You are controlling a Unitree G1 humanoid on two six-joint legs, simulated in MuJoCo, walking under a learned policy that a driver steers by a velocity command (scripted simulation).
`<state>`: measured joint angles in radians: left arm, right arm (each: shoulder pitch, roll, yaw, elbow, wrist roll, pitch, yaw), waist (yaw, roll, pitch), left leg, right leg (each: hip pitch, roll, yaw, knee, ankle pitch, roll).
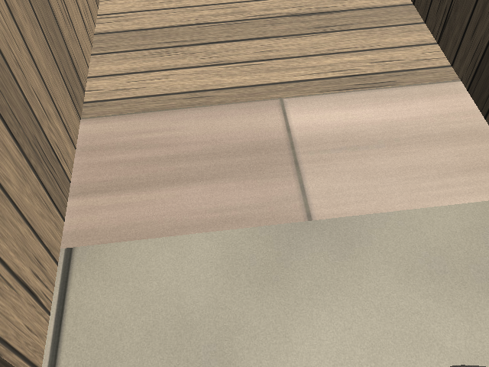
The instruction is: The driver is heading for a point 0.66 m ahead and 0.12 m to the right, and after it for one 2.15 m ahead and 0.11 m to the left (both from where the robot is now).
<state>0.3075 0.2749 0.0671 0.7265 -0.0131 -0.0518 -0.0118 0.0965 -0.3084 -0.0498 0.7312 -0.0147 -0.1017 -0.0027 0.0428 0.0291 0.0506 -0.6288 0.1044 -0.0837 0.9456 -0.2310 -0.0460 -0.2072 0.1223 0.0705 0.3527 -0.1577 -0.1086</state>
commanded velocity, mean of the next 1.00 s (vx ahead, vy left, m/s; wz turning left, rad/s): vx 0.50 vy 0.00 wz -0.53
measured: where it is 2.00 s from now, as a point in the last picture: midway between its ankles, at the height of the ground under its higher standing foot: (361, 255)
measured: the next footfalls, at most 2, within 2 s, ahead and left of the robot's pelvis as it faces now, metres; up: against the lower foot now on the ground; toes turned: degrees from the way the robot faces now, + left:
left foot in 0.24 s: +0.32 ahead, +0.14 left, +0.00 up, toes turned -12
right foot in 0.74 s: +0.50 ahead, -0.20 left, +0.00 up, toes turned -30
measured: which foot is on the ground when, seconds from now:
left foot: up 0.00-0.22, down 0.24-0.74, up 0.76-1.00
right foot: down 0.00-0.24, up 0.26-0.72, down 0.74-1.00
